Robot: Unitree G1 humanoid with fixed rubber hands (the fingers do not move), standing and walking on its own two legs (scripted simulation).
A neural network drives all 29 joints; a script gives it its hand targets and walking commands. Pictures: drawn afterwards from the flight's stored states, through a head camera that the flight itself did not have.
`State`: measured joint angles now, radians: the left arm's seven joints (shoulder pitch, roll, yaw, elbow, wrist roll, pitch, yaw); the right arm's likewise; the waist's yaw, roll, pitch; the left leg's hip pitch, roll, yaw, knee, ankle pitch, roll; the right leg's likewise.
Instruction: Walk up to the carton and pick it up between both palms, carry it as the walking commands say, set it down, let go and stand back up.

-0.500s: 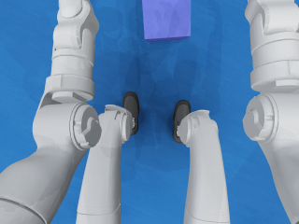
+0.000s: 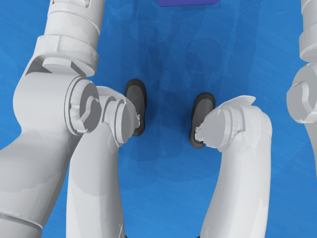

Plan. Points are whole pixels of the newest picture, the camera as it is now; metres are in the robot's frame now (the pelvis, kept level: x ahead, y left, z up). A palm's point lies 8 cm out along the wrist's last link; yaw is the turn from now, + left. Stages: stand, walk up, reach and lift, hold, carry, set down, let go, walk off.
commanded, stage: reach and lift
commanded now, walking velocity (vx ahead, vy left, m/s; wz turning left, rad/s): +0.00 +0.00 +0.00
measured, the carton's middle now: out of the picture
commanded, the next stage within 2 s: none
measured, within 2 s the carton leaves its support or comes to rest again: neither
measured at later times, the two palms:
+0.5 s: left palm out of the picture +0.56 +0.14 -0.29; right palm out of the picture +0.58 -0.17 -0.28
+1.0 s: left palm out of the picture +0.56 +0.13 -0.31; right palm out of the picture +0.58 -0.17 -0.30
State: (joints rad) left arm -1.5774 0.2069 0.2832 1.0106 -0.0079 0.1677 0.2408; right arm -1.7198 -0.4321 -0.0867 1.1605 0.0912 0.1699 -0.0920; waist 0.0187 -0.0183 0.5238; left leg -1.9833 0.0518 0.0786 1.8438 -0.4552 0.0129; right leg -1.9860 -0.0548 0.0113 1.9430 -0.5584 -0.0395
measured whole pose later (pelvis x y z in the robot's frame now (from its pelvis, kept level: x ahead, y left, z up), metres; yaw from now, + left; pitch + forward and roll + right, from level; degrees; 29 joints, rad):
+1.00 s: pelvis +0.01 +0.00 -0.08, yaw -1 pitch +38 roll +4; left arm -1.68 0.24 0.29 1.27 -0.01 0.03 0.16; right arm -1.75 -0.41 -0.02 1.27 0.10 0.07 -0.04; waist 0.02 0.02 0.52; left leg -2.27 0.05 0.06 2.10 -0.50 0.01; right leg -2.27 -0.03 0.02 2.18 -0.59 -0.04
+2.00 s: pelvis +0.01 +0.00 -0.09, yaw -1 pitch +37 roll +4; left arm -1.70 0.21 0.31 1.23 -0.01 0.16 0.10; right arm -1.73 -0.39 -0.02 1.23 0.09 0.15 0.01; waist 0.02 0.01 0.52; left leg -2.27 0.05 0.05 2.15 -0.52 0.01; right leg -2.27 -0.02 0.02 2.23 -0.60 -0.04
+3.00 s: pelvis +0.00 +0.00 -0.09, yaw -3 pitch +29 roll +5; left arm -1.63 0.13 0.39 0.90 -0.01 0.36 0.37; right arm -1.71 -0.26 -0.03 1.04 0.03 0.37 -0.24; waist 0.02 -0.02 0.52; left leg -2.13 0.04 0.04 2.15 -0.53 -0.01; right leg -2.15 0.02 0.03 2.23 -0.59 -0.04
